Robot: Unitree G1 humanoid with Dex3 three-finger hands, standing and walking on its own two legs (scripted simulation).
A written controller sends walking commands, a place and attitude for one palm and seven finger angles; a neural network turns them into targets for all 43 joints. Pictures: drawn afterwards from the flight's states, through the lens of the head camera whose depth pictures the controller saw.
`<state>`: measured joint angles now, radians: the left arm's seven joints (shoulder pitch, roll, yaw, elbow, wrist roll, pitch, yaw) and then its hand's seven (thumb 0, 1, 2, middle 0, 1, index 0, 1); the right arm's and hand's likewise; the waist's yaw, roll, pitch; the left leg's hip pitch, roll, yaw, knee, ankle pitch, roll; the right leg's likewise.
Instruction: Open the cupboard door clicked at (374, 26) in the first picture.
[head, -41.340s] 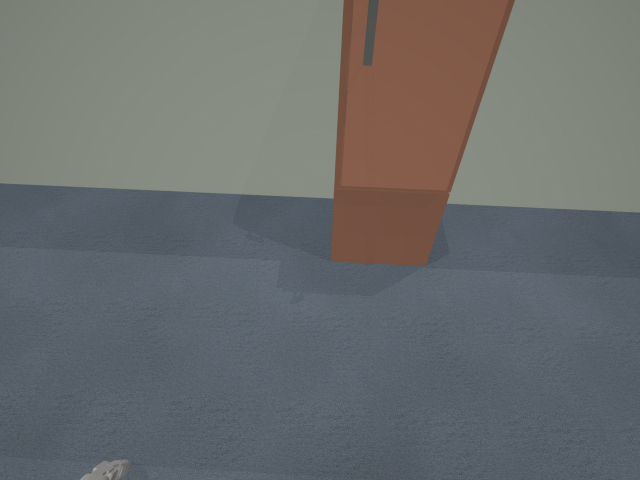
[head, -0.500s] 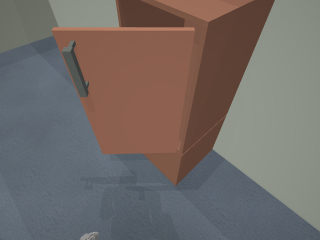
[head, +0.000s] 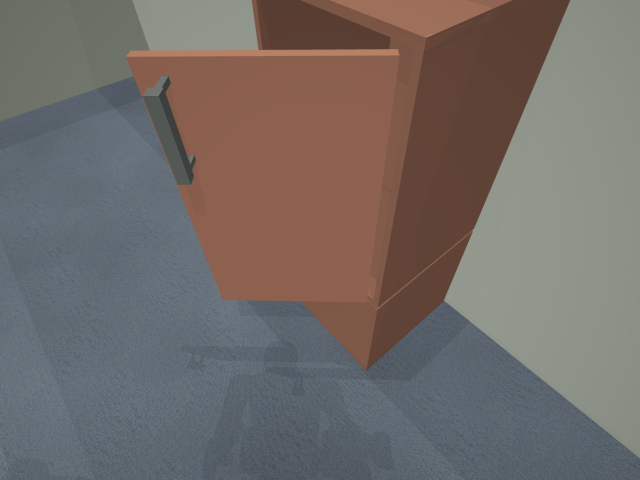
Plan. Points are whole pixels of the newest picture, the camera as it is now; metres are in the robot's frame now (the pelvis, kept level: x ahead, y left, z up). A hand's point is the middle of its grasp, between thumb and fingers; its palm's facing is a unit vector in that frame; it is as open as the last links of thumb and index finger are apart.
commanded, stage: come to a stop and stand still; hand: left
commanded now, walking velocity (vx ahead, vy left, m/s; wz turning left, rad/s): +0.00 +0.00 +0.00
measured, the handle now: (175, 132) +0.53 +0.25 +0.16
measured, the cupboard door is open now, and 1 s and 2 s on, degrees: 48 48 48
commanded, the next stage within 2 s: look again from close up in 0.58 s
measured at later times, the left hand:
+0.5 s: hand out of the picture -0.02 +0.15 -0.16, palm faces +0.02 -0.97 -0.22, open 7.3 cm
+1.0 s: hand out of the picture -0.02 +0.14 -0.16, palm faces +0.05 -0.98 -0.19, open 7.3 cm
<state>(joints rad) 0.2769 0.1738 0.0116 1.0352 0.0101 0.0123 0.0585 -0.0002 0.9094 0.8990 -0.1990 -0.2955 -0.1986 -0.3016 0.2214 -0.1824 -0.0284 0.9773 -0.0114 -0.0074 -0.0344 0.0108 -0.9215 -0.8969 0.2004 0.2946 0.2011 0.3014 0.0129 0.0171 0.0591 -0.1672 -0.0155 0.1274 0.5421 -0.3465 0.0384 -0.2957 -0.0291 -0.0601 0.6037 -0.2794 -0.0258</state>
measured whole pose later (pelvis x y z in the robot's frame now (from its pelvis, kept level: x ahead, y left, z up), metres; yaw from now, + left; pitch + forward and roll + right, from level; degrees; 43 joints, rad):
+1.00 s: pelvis -0.01 -0.03 +0.01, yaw +1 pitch +0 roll +1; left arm 0.30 0.13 -0.01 1.13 0.00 -0.02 0.03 0.01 0.93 0.90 -0.20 -0.30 -0.20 -0.30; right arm 0.34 -0.11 0.02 1.12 -0.01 -0.03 -0.03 0.01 -0.91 -0.90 0.20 0.29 0.20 0.30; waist 0.00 0.01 0.01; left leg -0.16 0.01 0.08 0.43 -0.26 0.01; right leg -0.27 0.02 -0.08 0.44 -0.18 -0.07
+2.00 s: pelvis -0.02 -0.02 -0.04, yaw +5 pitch +7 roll -2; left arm 0.28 0.27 0.15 -0.04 -0.27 -0.39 -0.36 0.01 0.28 0.64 -0.24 -0.69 -0.24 -0.70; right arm 0.18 -0.20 0.08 0.58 0.04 -0.22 -0.05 0.02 -0.91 -0.90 0.20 0.30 0.21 0.30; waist 0.04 0.03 -0.06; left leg -0.58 0.01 -0.01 0.94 -0.49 0.01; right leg -0.61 -0.01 -0.17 0.87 -0.38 -0.06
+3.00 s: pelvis +0.00 +0.00 +0.01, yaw +3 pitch -1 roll -1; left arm -0.26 0.53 0.47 0.31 -0.32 0.14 -0.47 -0.01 -0.50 0.30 -0.30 -1.20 -0.30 -1.20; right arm 0.23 -0.28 0.10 0.63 0.08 -0.22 -0.10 0.02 -0.91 -0.90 0.21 0.30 0.21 0.30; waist 0.05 0.05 -0.01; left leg -0.17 -0.02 0.03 0.50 -0.31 0.04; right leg -0.23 -0.01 -0.12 0.47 -0.22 -0.03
